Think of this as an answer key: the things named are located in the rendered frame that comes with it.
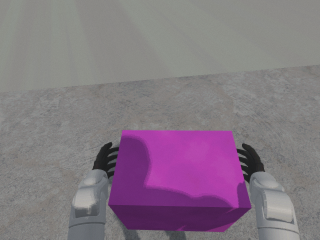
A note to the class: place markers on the left robot forearm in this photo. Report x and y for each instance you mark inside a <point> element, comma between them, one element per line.
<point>88,208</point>

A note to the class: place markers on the carton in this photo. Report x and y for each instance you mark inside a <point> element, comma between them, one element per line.
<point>178,180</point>

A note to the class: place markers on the robot left hand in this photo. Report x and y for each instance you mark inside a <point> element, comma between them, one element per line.
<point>102,159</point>

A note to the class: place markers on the right robot forearm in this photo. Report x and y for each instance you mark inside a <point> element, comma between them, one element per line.
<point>275,213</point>

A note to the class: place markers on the robot right hand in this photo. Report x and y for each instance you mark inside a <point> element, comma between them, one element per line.
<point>252,160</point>

